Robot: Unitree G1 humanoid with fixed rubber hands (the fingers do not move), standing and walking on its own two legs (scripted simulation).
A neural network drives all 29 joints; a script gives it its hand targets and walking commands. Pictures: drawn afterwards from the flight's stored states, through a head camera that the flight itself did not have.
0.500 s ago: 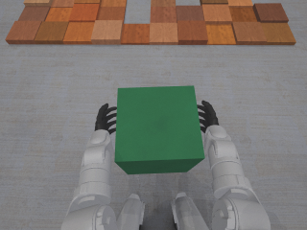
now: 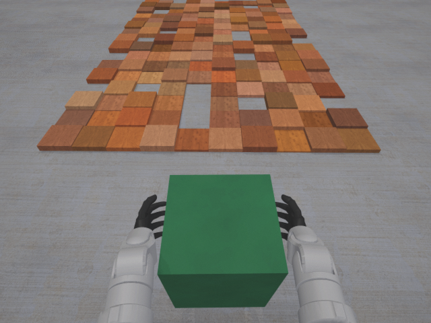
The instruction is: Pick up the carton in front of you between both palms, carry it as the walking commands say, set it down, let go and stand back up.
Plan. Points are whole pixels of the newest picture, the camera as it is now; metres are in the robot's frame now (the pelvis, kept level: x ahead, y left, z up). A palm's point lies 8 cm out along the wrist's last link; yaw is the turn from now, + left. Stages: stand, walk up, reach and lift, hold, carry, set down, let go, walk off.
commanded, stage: reach and lift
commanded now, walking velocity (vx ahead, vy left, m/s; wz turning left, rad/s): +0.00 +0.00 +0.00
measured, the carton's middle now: (220, 244) +0.30 +0.00 -0.06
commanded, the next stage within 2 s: hold in 1.02 s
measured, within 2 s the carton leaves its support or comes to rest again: neither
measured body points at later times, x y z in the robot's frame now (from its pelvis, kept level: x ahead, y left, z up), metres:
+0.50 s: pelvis -0.01 +0.00 +0.00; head -0.04 +0.00 +0.45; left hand +0.30 +0.15 +0.03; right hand +0.30 -0.15 +0.02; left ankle +0.00 +0.13 -0.74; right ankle +0.01 -0.13 -0.74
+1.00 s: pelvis +0.00 +0.00 +0.01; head -0.03 +0.00 +0.46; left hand +0.30 +0.15 +0.04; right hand +0.30 -0.15 +0.04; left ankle +0.00 +0.13 -0.74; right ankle +0.01 -0.13 -0.74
